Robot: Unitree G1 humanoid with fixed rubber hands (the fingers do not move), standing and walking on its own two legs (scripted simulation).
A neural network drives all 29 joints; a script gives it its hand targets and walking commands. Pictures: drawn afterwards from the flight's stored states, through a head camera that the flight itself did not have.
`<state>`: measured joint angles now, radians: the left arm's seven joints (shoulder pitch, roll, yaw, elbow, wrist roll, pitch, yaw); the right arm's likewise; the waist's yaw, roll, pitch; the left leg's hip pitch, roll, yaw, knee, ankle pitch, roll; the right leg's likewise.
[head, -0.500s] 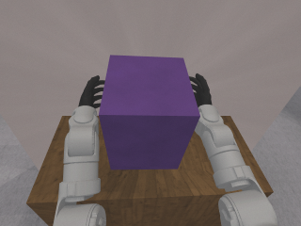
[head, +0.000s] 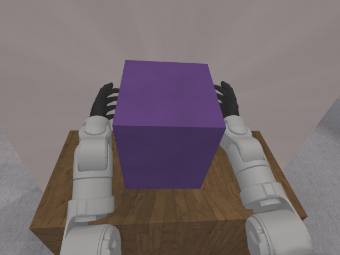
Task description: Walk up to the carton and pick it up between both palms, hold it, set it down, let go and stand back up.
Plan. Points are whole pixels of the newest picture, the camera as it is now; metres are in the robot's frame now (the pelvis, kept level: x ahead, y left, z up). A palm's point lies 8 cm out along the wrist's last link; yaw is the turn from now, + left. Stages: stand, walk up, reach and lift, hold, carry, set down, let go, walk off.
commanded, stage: hold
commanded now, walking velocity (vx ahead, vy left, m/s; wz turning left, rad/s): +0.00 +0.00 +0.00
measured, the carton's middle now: (165, 128) +0.38 +0.01 +0.12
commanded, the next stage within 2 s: none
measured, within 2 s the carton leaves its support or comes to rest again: neither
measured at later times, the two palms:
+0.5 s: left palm (100, 118) +0.35 +0.16 +0.18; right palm (228, 116) +0.36 -0.14 +0.18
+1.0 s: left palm (97, 119) +0.35 +0.16 +0.18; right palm (227, 117) +0.36 -0.13 +0.18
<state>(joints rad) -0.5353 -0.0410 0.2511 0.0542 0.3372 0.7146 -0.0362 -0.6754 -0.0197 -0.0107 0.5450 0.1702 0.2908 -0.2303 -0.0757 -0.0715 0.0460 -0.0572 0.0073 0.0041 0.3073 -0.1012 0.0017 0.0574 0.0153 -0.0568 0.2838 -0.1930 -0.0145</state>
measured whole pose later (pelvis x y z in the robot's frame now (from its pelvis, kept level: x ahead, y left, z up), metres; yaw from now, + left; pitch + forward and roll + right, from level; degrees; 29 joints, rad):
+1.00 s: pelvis -0.01 +0.00 +0.00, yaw +0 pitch -8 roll -1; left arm -0.55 -0.04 0.25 0.06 0.35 0.72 -0.04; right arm -0.68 -0.01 -0.04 0.55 0.14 0.28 -0.22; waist -0.07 -0.07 0.05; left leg -0.07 0.01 0.01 0.29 -0.08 0.01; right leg 0.04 0.01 -0.05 0.28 -0.18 -0.01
